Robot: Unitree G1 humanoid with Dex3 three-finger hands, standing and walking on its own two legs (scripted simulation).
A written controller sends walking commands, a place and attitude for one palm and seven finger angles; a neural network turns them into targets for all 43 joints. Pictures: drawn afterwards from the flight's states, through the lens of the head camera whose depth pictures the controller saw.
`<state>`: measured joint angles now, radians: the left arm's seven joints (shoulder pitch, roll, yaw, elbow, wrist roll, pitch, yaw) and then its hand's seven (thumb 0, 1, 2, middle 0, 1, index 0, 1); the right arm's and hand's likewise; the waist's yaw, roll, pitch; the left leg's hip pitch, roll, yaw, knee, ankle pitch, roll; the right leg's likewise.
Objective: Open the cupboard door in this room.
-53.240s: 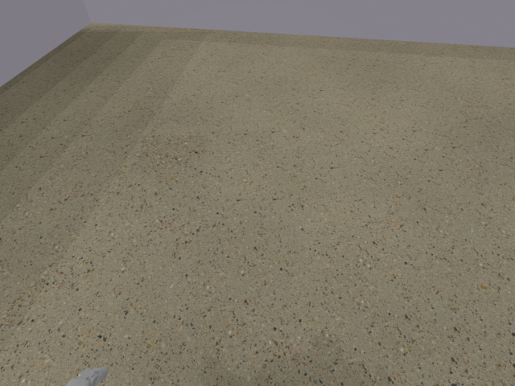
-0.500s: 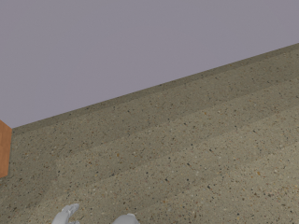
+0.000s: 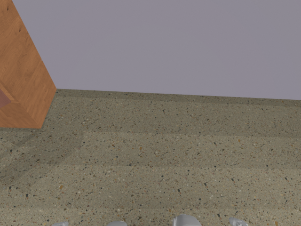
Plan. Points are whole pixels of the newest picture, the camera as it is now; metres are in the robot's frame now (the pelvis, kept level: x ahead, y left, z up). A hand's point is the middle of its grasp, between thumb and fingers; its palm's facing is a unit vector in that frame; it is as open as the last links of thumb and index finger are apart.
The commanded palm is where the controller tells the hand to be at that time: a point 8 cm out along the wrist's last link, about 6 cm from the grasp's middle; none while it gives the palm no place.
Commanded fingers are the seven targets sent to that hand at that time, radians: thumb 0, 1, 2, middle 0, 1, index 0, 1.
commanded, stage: turn to face it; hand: left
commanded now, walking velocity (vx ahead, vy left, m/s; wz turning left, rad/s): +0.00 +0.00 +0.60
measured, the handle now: out of the picture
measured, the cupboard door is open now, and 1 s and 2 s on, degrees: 49 49 49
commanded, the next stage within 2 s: take the last steps up to it in 1.26 s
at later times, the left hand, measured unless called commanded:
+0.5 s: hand out of the picture +0.02 +0.16 -0.16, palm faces +0.32 -0.92 -0.23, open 7.4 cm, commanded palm none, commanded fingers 0.00 0.90 0.90 -0.20 -0.30 -0.20 -0.30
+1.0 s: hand out of the picture +0.01 +0.19 -0.15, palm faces +0.56 -0.77 -0.30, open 7.4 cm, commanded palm none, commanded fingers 0.00 0.90 0.90 -0.20 -0.30 -0.20 -0.30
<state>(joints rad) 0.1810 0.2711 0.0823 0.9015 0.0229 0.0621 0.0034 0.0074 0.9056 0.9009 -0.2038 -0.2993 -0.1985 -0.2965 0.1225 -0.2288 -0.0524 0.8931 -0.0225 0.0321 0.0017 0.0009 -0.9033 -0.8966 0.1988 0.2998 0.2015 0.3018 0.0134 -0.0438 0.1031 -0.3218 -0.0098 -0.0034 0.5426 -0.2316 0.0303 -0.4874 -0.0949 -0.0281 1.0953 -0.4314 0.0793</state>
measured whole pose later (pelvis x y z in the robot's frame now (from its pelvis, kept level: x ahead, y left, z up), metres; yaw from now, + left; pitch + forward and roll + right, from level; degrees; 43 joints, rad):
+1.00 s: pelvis +0.03 -0.06 -0.01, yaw +35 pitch +2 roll +0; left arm 0.15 0.25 0.07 0.84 0.02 0.02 0.01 0.00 0.91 0.90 -0.20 -0.30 -0.20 -0.30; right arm 0.18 -0.22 -0.07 0.92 -0.02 0.06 0.01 0.00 -0.90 -0.90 0.20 0.30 0.20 0.30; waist -0.01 0.02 0.06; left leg -0.37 -0.05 -0.12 0.58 -0.23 -0.02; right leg -0.29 -0.03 -0.02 0.56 -0.32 0.05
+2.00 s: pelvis +0.11 +0.04 +0.01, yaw +53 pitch +0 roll +1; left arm 0.36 0.12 0.03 1.05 0.02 -0.07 0.00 0.00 0.91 0.90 -0.20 -0.30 -0.20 -0.30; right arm 0.25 -0.22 -0.07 1.05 -0.02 0.02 0.03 0.01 -0.91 -0.90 0.19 0.30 0.20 0.30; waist 0.00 0.00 0.04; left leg -0.54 0.07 0.04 0.94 -0.21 -0.04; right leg -0.07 -0.09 -0.14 0.34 -0.27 0.02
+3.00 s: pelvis +0.26 +0.35 +0.00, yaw +51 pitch +0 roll -1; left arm 0.25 0.18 0.07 1.05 0.02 -0.06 0.01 -0.02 0.94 0.90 -0.21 -0.30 -0.20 -0.30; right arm 0.24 -0.16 -0.05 1.07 -0.02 -0.03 0.00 0.00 -0.91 -0.90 0.19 0.30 0.20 0.30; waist 0.00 -0.01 0.06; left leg -0.42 0.08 0.08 0.71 -0.29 -0.03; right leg -0.15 -0.04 -0.14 0.43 -0.27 0.00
